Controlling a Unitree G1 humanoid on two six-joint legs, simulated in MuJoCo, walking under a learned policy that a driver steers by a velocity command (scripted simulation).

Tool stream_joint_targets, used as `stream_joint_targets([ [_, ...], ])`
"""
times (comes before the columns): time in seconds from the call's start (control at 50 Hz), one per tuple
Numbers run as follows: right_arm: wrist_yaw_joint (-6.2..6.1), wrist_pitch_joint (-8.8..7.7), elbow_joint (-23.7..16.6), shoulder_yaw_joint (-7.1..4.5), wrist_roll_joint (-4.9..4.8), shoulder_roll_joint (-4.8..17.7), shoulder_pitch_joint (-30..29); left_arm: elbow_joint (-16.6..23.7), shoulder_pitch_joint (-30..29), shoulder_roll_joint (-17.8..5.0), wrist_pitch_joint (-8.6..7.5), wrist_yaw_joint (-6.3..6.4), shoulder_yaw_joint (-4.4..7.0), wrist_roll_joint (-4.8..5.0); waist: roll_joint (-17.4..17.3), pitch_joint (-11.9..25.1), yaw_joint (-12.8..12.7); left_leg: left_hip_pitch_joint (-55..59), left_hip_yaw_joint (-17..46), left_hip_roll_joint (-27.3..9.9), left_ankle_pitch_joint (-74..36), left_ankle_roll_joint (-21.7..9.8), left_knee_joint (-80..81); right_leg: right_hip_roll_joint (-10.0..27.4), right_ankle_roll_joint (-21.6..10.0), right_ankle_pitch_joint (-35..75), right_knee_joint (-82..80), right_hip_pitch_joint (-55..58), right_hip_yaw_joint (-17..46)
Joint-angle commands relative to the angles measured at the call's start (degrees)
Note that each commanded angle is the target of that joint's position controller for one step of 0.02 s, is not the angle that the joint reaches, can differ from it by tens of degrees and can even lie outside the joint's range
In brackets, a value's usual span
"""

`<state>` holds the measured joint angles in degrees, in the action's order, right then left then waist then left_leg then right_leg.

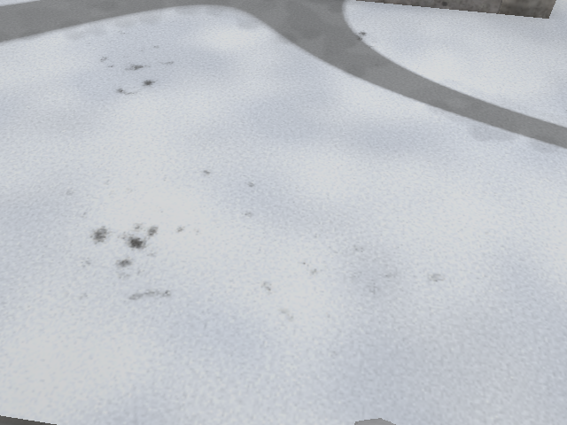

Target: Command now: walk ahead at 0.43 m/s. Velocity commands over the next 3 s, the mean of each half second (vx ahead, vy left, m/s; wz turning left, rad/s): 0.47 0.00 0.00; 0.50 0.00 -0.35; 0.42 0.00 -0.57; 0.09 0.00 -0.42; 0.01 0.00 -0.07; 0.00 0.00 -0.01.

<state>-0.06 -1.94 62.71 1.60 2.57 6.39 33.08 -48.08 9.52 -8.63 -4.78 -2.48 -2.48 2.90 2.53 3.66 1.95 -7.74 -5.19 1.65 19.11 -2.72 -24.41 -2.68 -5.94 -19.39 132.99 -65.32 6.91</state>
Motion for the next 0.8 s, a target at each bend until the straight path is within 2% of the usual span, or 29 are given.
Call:
stream_joint_targets([
  [0.02, 0.58, -0.37, -2.5, 1.22, -0.04, 2.0, -3.7, 9.8, -5.5, 5.7, -0.03, -0.45, -4.06, -0.08, -3.0, -15.2, -4.5, -9.7, 10.0, -15.4, 0.7, -5.7, 14.2, 4.0, -0.1, 4.9, 1.3, -21.5, 0.5],
  [0.06, 0.22, -1.21, -2.6, 1.66, -1.41, 2.5, -3.3, 15.0, -15.7, 3.4, -0.09, 0.41, -4.91, -1.77, -5.1, -13.9, -2.0, -23.6, 5.0, -10.9, 0.3, -5.9, 20.7, 6.0, 2.2, 14.6, -20.9, -8.0, -9.9],
  [0.08, -0.6, -1.93, -1.5, 1.44, -2.69, 3.6, -0.2, 17.2, -20.0, 3.0, -0.18, 0.68, -5.79, -1.97, -7.5, -11.9, -1.2, -28.4, 6.1, -11.9, -2.5, -8.2, 29.9, 8.9, 2.5, 13.8, -31.0, 4.2, -17.1],
  [0.1, -0.63, -2.92, -0.3, 1.22, -3.93, 4.3, 2.1, 18.1, -21.9, 2.2, -0.57, 1.16, -5.55, -1.9, -9.1, -7.5, -0.4, -26.8, 6.0, -12.6, -11.7, -8.9, 33.7, 9.6, 1.5, 13.7, -38.8, 18.6, -19.7],
  [0.12, -0.67, -3.18, 1.1, 0.93, -4.87, 6.3, 3.2, 17.1, -19.6, 0.9, -0.62, 1.76, -4.89, -1.63, -9.6, -3.2, -2.3, -19.4, 1.7, -10.9, -34.0, -7.9, 30.1, 7.5, -0.2, 11.4, -46.5, 26.8, -22.3],
  [0.16, -0.8, -2.68, 1.6, -0.33, -2.91, 12.9, 8.7, 16.1, -15.1, -2.8, -0.84, 1.13, -2.83, -0.81, -17.6, 0.7, -5.1, 3.1, 1.7, -14.1, -85.0, -7.5, 16.1, 0.8, -2.8, -8.6, -57.8, 29.4, -24.7],
  [0.18, -1.21, -1.48, 1.1, -1.19, -1.93, 15.3, 7.0, 14.1, -8.7, -5.4, -0.66, 0.43, -0.94, -0.5, -22.3, 2.0, -8.8, 14.6, 3.7, -16.5, -101.4, -6.9, 7.9, -1.2, -3.8, -12.4, -65.3, 28.2, -22.5],
  [0.2, -1.55, -0.84, 0.4, -1.8, -1.37, 16.2, 3.7, 12.9, -3.1, -8.1, -0.51, 0.19, 0.64, -0.65, -24.6, 4.9, -12.5, 19.0, 4.1, -17.8, -106.6, -6.3, -1.4, -0.5, -5.5, -8.4, -72.8, 32.3, -15.3],
  [0.22, -1.64, -1.85, -2.3, -1.96, -0.13, 15.4, 1.4, 9.0, 9.5, -12.3, -0.16, -0.55, 2.26, -2.29, -17.2, 14.2, -16.3, 7.1, 6.0, -16.8, -102.3, -7.7, -15.5, 6.5, -9.7, -3.8, -75.0, 51.6, 1.9],
  [0.24, -0.16, -3.63, -3.9, -1.35, -2.25, 7.7, 1.6, 4.1, 18.2, -16.7, 1.05, -0.12, 4.59, -3.66, 7.1, 20.6, -15.3, -15.4, 8.6, -3.8, -57.7, -5.5, -35.1, 15.6, -17.0, -23.8, -100.4, 69.1, 31.6],
  [0.26, 2.36, -5.86, -5.2, -1.45, -1.78, 5.5, -4.5, 0.6, 20.7, -16.9, 2.23, 1.44, 4.69, -4.69, 14.9, 20.4, -14.6, -26.5, 16.2, 5.8, -12.1, -3.9, -65.4, 21.6, -17.5, -28.2, -120.1, 68.0, 52.8],
  [0.28, 4.19, -6.47, -9.2, -1.75, -3.15, 2.4, -10.6, -0.5, 15.2, -10.4, 1.71, 1.58, 3.03, -5.02, 9.1, 10.5, -10.0, -35.6, 24.7, 5.0, -10.0, -5.5, -82.5, 23.9, -12.1, -25.6, -119.8, 57.2, 48.2],
  [0.3, 4.37, -5.72, -14.9, -0.75, -3.95, 0.8, -19.3, -1.8, 9.8, -3.6, 0.85, 0.26, 1.34, -4.97, 3.0, 0.3, -6.6, -40.5, 20.1, 2.1, -10.3, -8.1, -86.2, 22.9, -8.1, -22.2, -114.9, 44.5, 34.5],
  [0.32, 3.91, -4.91, -18.2, -0.42, -3.26, 0.9, -22.3, -4.1, 6.0, 0.9, -0.04, -0.67, 0.46, -5.29, -2.4, -5.0, -2.5, -41.6, 18.4, 0.4, -10.9, -9.7, -89.7, 20.7, -5.8, -16.7, -112.2, 36.7, 24.1],
  [0.34, 3.41, -3.75, -18.1, -0.5, -3.32, 1.4, -17.9, -5.8, 3.6, 4.0, -0.77, -1.07, -0.16, -5.44, -4.2, -5.0, 1.7, -41.2, 18.9, -1.3, -12.9, -10.8, -87.7, 17.4, -2.3, -11.0, -110.6, 34.3, 13.9],
  [0.36, 3.11, -2.57, -17.3, 0.0, -4.24, 0.6, -13.5, -7.0, 2.2, 4.7, -0.95, -1.38, -0.01, -5.33, -3.2, -5.3, 4.6, -40.9, 19.2, -1.7, -12.6, -11.1, -86.3, 14.9, -0.4, -6.0, -110.7, 33.8, 5.7],
  [0.38, 2.6, -1.78, -16.9, 0.89, -4.35, -0.7, -11.2, -7.8, 2.2, 3.4, -1.24, -1.89, 0.47, -4.6, -2.6, -5.6, 6.1, -42.7, 19.1, -2.5, -14.2, -11.2, -82.2, 13.3, 1.4, -0.7, -110.0, 34.1, -0.5],
  [0.4, 1.89, -1.14, -16.7, 1.05, -4.62, -0.3, -11.2, -8.2, 2.9, 2.8, -1.55, -2.05, 0.51, -4.68, -2.6, -6.3, 6.2, -45.0, 18.6, -2.6, -15.1, -10.7, -79.2, 12.5, 1.3, 1.2, -111.7, 34.6, -4.3],
  [0.42, 1.18, -0.69, -17.6, 1.18, -4.42, 1.2, -12.8, -7.5, 3.1, 0.0, -1.83, -1.76, 1.08, -4.58, -2.6, -7.0, 5.6, -43.1, 16.0, -3.0, -17.3, -8.2, -69.2, 11.8, 0.0, 1.8, -114.9, 32.5, -7.7],
  [0.46, 0.85, -1.1, -19.9, 0.31, -2.2, 4.9, -18.3, -7.8, 5.2, -2.2, -2.91, -0.77, 0.89, -4.27, -0.5, -6.0, 3.9, -39.5, 10.8, -3.6, -23.8, -4.7, -60.1, 10.2, -2.6, 7.8, -120.5, 31.4, -9.3],
  [0.48, 0.78, -1.39, -20.3, 0.0, -1.79, 5.8, -19.3, -8.3, 7.0, -3.8, -3.22, 0.05, 1.08, -3.91, 0.7, -5.4, 3.6, -39.7, 9.2, -4.5, -25.6, -3.4, -56.5, 10.1, -3.3, 9.5, -121.9, 33.8, -9.4],
  [0.52, 1.03, -1.79, -20.5, -0.58, -2.06, 7.5, -22.8, -9.2, 12.2, -6.9, -3.54, 1.42, 1.81, -3.27, 1.7, -3.9, 0.6, -41.3, 5.4, -7.9, -28.4, -1.4, -47.4, 11.1, -4.1, 13.6, -123.8, 43.6, -7.4],
  [0.56, 1.09, -2.35, -21.3, -0.98, -2.68, 7.8, -29.9, -9.5, 17.3, -7.8, -3.08, 2.39, 2.43, -3.11, -1.0, -4.4, -3.8, -44.9, 4.9, -9.6, -28.9, 0.2, -38.1, 14.1, -5.0, 14.2, -125.1, 54.4, -2.6],
  [0.6, 1.43, -2.89, -22.4, -1.36, -3.56, 7.8, -35.2, -8.6, 19.9, -8.0, -2.38, 2.92, 2.92, -2.96, -0.6, -6.0, -6.2, -45.5, 5.4, -9.3, -26.5, 1.7, -27.1, 16.1, -5.3, 13.1, -126.0, 61.9, 0.2],
  [0.68, 2.42, -3.98, -23.3, -1.76, -4.56, 7.6, -39.8, -6.6, 20.3, -9.9, -0.71, 3.41, 4.32, -1.74, 2.4, -9.1, -6.7, -36.7, 4.1, -5.7, -19.1, 3.2, -10.2, 16.8, -5.8, 12.0, -124.8, 65.5, 0.7],
  [0.72, 2.51, -4.71, -23.2, -2.31, -4.59, 9.0, -39.0, -6.2, 19.9, -10.9, 0.02, 3.7, 4.99, -1.48, 4.2, -9.5, -5.5, -29.5, 4.4, -4.3, -15.9, 3.0, -4.2, 16.7, -5.2, 13.9, -122.2, 65.6, 1.6],
  [0.76, 2.11, -5.52, -21.5, -4.07, -4.31, 12.8, -31.7, -5.3, 18.4, -11.8, 0.39, 3.54, 5.65, -2.0, 5.8, -5.5, -1.2, -17.9, 3.2, -1.5, -12.1, 1.0, 0.0, 15.5, -4.1, 29.5, -112.6, 66.1, 1.2],
  [0.78, 1.53, -5.83, -19.0, -5.62, -4.02, 16.2, -21.5, -4.2, 16.9, -10.6, 0.31, 3.13, 5.39, -2.62, 4.9, 1.6, 3.2, -3.1, 4.6, -3.0, -13.7, -1.1, -1.4, 12.6, -2.5, 33.7, -101.2, 61.4, -1.3],
  [0.8, 0.72, -5.75, -17.7, -6.94, -2.51, 21.3, -9.6, -0.8, 14.4, -7.9, -0.11, 2.77, 4.45, -3.55, -1.5, 12.9, 7.6, 16.9, 16.8, -15.4, -13.0, -5.3, -5.1, 8.8, -0.8, 20.5, -82.5, 47.8, -3.9],
])
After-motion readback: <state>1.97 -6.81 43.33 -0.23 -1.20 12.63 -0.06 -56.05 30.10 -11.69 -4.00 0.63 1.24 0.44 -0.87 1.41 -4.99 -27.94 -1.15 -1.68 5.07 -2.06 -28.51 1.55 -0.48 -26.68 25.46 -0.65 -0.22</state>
